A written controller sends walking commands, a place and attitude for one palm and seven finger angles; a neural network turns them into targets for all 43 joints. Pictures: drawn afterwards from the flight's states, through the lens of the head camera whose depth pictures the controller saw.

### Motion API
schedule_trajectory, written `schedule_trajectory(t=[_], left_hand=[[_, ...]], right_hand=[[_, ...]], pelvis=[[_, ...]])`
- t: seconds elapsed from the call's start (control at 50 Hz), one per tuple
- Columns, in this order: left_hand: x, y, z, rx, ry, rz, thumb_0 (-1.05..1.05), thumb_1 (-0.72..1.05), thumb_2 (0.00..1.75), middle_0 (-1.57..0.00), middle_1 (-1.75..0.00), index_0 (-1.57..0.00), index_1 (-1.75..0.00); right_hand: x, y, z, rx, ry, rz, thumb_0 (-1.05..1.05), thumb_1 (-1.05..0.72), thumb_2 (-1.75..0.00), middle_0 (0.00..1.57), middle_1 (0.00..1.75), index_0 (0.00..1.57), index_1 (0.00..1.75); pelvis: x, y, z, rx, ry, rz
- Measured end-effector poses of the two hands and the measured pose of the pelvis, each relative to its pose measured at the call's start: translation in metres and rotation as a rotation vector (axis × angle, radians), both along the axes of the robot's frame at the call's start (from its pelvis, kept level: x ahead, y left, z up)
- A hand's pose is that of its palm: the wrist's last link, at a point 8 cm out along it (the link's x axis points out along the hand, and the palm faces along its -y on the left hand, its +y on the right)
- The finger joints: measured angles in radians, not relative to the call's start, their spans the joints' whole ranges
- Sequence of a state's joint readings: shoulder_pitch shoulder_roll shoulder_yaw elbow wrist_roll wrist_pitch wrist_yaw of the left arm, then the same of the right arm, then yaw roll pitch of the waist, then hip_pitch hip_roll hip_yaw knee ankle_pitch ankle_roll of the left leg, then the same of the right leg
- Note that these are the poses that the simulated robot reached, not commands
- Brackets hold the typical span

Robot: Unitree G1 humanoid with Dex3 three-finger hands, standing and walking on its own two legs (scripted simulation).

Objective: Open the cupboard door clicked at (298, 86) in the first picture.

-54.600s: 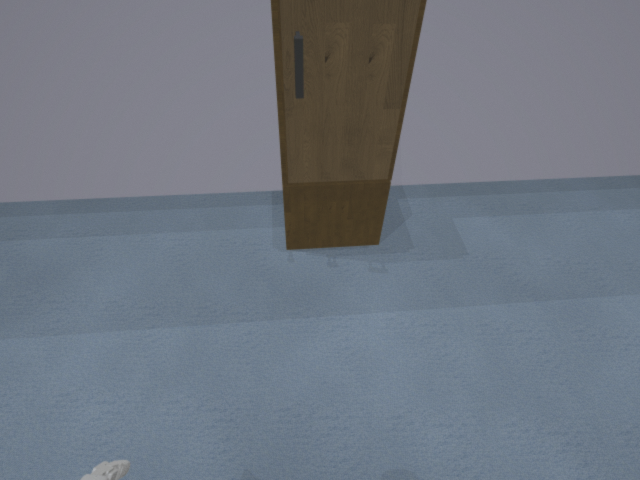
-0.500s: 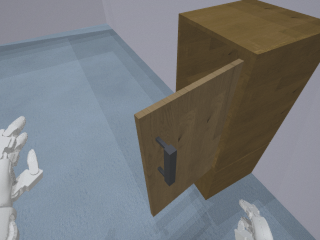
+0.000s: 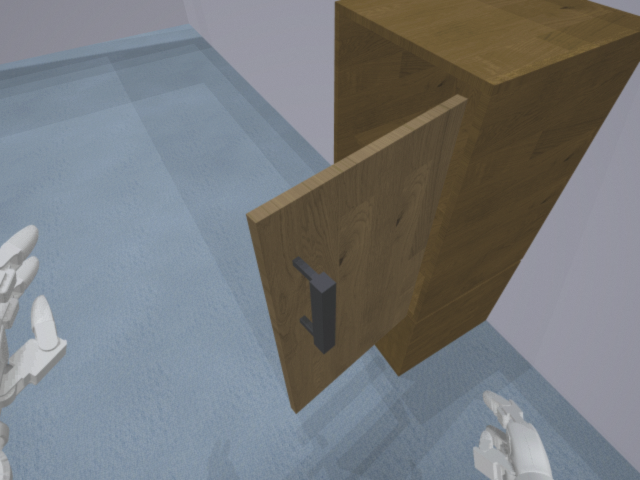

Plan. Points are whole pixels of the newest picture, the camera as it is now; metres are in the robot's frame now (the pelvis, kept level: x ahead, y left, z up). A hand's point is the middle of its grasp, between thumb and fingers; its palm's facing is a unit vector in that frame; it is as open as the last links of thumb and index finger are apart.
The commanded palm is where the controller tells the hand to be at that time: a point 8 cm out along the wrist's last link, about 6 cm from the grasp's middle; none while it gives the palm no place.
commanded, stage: step back with the hand held close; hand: left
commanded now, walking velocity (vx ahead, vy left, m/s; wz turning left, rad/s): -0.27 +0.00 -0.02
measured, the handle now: (313, 306) +0.33 +0.04 +0.03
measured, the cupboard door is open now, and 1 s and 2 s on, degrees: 100 100 100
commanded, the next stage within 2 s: stop stepping back and stand still in 0.70 s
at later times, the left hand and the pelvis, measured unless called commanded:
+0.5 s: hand out of the picture +0.09 +0.29 +0.15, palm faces +0.44 -0.76 -0.48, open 7.4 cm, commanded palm +0.03 +0.33 +0.17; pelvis -0.10 +0.03 -0.01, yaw +2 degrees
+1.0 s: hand out of the picture -0.06 +0.31 +0.18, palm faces +0.49 -0.75 -0.45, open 7.4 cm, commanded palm -0.12 +0.35 +0.17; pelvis -0.23 +0.04 -0.02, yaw +6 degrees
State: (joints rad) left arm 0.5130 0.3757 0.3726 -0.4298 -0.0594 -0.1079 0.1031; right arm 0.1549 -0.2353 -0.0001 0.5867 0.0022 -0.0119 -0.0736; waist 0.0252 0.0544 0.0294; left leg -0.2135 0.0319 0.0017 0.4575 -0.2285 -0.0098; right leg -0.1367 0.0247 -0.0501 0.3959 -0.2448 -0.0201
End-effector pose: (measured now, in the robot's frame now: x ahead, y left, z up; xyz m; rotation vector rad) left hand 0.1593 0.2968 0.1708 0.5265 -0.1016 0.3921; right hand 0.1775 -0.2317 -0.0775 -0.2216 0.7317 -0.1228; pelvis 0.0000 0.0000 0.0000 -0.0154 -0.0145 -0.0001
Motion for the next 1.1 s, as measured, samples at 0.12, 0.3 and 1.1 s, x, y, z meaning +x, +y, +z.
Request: schedule_trajectory(t=[0.12,0.3,1.1], left_hand=[[-0.013,0.000,0.000,0.029,0.026,-0.062,0.01,0.89,0.90,-0.21,-0.30,-0.21,-0.30],[-0.053,0.018,0.010,0.070,-0.063,-0.062,0.01,0.89,0.90,-0.22,-0.30,-0.21,-0.30],[-0.300,0.042,0.031,0.163,-0.269,-0.051,0.01,0.89,0.90,-0.22,-0.30,-0.21,-0.30]], right_hand=[[-0.023,-0.005,0.003,-0.030,0.022,-0.058,0.01,-0.90,-0.90,0.20,0.30,0.20,0.30],[-0.066,0.009,0.007,-0.036,-0.001,-0.069,0.01,-0.90,-0.90,0.20,0.30,0.20,0.30],[-0.249,0.072,-0.014,-0.012,-0.009,0.137,0.01,-0.90,-0.90,0.21,0.30,0.21,0.30]], pelvis=[[-0.017,0.008,-0.001,0.002,0.011,-0.013],[-0.055,0.019,-0.006,-0.006,0.000,-0.013],[-0.255,0.040,-0.025,-0.024,0.027,0.065]])
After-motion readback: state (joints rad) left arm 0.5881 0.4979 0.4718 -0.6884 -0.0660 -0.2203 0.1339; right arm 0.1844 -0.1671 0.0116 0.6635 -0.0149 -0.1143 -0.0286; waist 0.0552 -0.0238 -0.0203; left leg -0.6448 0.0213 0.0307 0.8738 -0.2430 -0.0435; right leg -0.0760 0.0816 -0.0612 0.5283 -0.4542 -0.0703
